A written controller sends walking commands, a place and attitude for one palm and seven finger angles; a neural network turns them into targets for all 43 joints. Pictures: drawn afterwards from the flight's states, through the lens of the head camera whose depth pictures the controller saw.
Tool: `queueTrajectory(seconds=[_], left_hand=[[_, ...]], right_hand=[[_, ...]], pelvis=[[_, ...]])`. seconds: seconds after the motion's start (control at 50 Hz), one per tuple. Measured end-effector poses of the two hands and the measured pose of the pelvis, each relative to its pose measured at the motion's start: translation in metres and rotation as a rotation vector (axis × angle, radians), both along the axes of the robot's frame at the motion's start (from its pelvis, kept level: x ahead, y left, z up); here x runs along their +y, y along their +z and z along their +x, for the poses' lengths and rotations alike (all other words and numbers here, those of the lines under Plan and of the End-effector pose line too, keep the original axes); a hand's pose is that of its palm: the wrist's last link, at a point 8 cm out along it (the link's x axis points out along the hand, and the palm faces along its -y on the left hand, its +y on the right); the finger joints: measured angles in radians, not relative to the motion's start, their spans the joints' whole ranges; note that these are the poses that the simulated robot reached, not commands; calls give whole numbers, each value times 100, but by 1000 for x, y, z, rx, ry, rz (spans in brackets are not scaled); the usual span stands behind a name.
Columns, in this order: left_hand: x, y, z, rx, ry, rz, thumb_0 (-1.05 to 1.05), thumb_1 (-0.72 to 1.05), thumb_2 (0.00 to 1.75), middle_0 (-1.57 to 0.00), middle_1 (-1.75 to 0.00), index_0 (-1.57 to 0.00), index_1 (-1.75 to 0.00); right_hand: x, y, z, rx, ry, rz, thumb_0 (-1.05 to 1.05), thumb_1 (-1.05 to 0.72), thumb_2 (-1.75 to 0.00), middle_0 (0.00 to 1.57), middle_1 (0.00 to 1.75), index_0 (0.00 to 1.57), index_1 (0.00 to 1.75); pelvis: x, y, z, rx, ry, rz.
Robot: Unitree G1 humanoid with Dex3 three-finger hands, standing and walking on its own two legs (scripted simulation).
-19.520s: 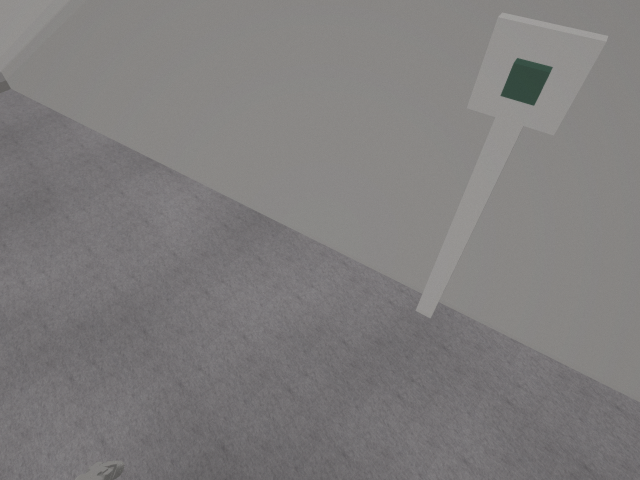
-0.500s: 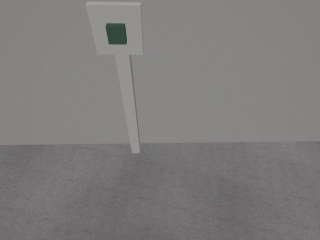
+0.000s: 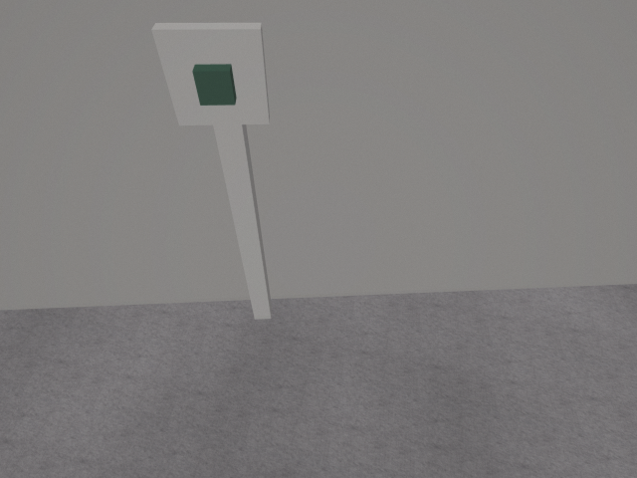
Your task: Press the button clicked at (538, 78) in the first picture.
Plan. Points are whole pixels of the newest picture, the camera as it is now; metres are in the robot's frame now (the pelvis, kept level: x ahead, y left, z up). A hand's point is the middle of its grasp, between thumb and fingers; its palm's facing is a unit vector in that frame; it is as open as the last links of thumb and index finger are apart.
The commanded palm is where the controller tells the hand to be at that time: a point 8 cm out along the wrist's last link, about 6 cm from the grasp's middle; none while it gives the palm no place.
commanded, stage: stand and wait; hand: left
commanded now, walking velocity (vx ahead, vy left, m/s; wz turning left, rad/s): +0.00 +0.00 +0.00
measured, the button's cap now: (215, 84) +0.72 +0.23 +0.14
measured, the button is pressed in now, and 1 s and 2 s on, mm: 0 0 0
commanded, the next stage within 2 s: none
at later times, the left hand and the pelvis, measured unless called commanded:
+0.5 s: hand out of the picture +0.00 +0.18 -0.17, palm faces +0.04 -0.97 -0.22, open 7.4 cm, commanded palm none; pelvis +0.01 +0.00 +0.00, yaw -1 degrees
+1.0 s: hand out of the picture +0.03 +0.19 -0.17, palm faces +0.02 -0.97 -0.25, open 7.4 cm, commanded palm none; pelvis +0.01 -0.01 +0.00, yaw -1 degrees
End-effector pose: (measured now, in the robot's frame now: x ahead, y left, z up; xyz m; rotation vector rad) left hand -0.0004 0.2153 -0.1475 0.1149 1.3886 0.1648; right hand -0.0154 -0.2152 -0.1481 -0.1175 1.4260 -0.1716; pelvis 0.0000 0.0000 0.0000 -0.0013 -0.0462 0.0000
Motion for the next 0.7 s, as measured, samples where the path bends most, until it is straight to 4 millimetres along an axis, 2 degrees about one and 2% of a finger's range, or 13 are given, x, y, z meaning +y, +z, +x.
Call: queueTrajectory(seconds=[0.34, 0.7], left_hand=[[13, 7, -12, 51, 7, 48, 0, 91, 90, -19, -30, -20, -30], [13, 9, 10, 15, -16, 47, 0, 91, 90, -20, -30, -20, -30]], right_hand=[[-10, -1, 16, -14, 12, -5, 0, -91, -90, 20, 30, 20, 30], [-23, 2, 28, -30, 22, -26, 0, -91, -90, 20, 30, 20, 30]], pelvis=[[-4, 1, 5, -1, -8, 1], [-6, 2, 7, 3, -12, 4]])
